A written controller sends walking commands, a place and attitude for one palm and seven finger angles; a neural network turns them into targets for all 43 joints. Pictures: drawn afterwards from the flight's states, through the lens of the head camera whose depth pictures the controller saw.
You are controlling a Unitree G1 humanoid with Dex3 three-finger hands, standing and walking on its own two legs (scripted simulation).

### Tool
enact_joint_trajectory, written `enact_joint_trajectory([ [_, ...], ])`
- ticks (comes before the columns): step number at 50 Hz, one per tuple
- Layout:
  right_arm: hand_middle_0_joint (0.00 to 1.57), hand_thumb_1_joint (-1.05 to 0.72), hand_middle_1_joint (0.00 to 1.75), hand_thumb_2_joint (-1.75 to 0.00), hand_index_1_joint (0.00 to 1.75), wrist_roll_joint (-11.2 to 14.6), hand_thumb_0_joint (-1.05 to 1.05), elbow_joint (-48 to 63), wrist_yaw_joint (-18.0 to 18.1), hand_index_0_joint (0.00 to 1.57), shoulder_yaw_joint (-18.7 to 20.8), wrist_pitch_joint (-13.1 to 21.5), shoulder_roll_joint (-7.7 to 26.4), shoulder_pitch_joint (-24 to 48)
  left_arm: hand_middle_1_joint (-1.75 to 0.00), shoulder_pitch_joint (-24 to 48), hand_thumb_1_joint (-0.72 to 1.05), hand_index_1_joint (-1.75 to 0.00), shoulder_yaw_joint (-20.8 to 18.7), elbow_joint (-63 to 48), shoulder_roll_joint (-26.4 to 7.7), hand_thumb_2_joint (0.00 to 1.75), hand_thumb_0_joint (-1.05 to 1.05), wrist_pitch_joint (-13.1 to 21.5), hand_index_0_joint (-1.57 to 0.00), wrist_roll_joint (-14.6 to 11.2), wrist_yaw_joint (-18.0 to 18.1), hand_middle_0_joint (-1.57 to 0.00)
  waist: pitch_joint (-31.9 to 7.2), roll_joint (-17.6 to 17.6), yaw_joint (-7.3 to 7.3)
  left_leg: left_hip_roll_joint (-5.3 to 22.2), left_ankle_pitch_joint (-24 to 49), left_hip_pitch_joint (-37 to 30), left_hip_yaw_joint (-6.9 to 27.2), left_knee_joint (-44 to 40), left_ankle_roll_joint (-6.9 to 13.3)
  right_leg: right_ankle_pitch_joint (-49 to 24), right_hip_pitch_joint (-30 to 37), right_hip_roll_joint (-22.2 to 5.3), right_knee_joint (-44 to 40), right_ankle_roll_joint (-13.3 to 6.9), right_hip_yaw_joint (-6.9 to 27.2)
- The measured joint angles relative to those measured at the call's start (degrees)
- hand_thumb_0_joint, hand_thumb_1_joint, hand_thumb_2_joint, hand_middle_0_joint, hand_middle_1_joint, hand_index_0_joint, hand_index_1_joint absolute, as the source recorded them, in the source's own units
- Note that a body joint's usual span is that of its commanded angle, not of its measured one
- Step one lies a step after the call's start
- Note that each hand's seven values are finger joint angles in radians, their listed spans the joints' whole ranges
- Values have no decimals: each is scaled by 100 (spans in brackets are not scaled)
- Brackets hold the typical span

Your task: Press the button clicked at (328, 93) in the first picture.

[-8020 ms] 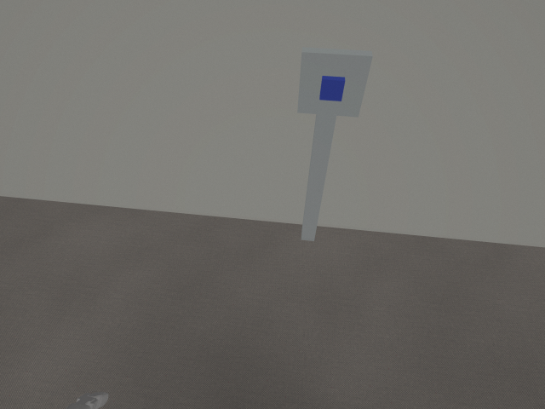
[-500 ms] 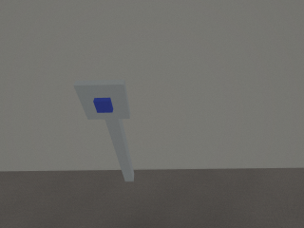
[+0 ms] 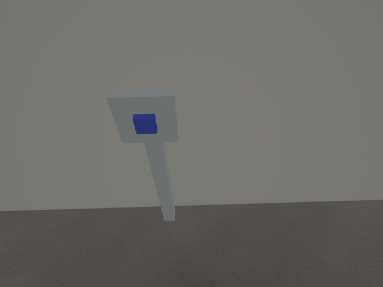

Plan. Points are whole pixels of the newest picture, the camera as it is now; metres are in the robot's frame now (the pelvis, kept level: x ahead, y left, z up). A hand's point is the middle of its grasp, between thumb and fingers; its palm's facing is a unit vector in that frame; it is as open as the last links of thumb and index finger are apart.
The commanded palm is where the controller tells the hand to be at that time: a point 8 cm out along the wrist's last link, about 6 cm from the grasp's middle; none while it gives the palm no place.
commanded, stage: come to a stop and stand still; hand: left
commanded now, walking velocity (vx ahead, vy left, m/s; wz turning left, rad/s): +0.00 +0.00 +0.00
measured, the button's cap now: (145, 123) +0.54 +0.17 +0.01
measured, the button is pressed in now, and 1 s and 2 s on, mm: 0 0 0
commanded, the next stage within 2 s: look again from close up in 0.94 s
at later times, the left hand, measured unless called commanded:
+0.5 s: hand out of the picture +0.04 +0.15 -0.17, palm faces +0.01 -0.97 -0.22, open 7.3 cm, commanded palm none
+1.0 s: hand out of the picture +0.02 +0.12 -0.17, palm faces +0.05 -0.98 -0.20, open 7.3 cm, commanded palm none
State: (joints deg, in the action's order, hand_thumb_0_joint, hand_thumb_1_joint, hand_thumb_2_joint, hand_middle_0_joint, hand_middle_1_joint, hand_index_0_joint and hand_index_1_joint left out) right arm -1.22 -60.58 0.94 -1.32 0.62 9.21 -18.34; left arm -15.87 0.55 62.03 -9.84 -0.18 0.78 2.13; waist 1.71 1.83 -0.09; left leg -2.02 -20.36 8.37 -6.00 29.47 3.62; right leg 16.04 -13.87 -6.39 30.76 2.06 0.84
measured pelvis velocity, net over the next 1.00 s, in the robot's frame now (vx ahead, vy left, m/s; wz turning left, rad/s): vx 0.02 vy -0.06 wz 0.03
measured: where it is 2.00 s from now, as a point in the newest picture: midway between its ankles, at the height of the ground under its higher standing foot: outside the picture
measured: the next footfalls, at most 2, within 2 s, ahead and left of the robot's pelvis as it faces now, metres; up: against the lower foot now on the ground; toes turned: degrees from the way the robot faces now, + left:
none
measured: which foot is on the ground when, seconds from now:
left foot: down 0.00-1.00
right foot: down 0.00-1.00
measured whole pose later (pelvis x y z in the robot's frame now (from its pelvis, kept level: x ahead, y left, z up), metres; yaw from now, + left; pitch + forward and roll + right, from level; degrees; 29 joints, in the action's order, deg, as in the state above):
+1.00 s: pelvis +0.02 -0.06 +0.00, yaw +1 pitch +0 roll +0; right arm -0.9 -65.0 1.8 -0.4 0.5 8.4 -15.0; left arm -15.0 0.1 63.8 -9.0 0.6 0.7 2.1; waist 2.9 0.1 -0.3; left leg 2.8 -19.8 6.0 -2.9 26.5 -1.6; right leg 17.1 -11.1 -2.0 28.7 0.6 -2.9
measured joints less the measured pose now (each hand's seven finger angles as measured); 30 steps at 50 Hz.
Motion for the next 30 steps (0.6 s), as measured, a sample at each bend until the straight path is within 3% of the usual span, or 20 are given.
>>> enact_joint_trajectory([
  [17,20,-91,30,-90,30,11,1,-204,77,20,66,33,15,222,-30,232,92,-30,-33,70,88,89,1,14,-20,-4,18,-20,189,-94,34,108,-96,-225,19,-130,-145,154,151,92,12,197,-29],
  [30,19,-91,30,-90,30,21,1,-294,84,20,112,1,24,389,-30,197,92,-30,-38,121,88,89,1,54,-20,0,20,-20,158,-89,14,318,-86,-261,155,-182,-360,213,217,284,-17,24,-192],
])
